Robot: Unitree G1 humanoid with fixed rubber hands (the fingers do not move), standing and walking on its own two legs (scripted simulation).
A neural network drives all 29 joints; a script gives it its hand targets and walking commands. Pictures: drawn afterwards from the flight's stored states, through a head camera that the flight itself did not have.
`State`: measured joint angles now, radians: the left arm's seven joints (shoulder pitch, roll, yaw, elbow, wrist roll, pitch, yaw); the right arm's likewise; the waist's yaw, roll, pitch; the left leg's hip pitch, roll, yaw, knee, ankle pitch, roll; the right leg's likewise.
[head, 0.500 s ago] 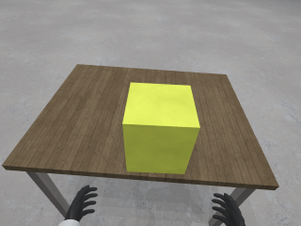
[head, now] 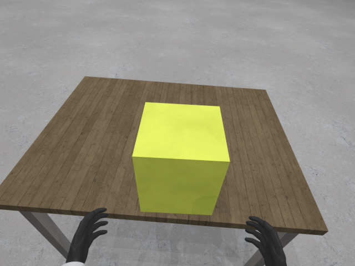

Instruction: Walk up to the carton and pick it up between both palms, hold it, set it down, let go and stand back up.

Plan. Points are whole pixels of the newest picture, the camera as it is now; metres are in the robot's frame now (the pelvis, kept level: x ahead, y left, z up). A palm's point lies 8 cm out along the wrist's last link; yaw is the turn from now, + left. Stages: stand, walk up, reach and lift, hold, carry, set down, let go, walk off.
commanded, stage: reach and lift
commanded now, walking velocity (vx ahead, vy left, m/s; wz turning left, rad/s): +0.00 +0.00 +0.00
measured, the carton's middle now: (179, 160) +0.42 +0.03 +0.00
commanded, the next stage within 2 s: none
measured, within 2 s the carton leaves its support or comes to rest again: neither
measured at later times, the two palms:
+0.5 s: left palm (83, 205) +0.24 +0.22 +0.04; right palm (267, 213) +0.25 -0.17 +0.04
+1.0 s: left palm (89, 161) +0.31 +0.23 +0.09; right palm (266, 167) +0.33 -0.17 +0.10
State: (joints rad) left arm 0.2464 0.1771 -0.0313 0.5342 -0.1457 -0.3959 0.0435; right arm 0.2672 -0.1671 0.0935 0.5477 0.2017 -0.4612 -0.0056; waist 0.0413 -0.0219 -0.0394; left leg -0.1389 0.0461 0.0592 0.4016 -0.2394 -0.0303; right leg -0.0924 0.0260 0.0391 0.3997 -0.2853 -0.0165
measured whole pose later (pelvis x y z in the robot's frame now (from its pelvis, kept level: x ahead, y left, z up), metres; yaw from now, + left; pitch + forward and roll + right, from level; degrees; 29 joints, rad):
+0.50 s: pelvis +0.00 +0.00 +0.01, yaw +1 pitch -4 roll +0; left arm 0.07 0.18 0.03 0.21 -0.10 0.04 0.02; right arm 0.08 -0.19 0.11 0.35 0.28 -0.16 -0.10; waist 0.04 -0.05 -0.01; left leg -0.04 0.04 0.05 0.30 -0.19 -0.03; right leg 0.03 0.02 0.03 0.26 -0.22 -0.01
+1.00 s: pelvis -0.03 +0.00 +0.01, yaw +1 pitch -1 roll +0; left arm -0.37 0.24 0.12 0.29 -0.16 0.36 0.03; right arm -0.39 -0.24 0.05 0.39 0.31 0.15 -0.16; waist 0.01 -0.02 0.03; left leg -0.15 0.05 0.03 0.31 -0.15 -0.03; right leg -0.09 0.03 0.02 0.29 -0.19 -0.02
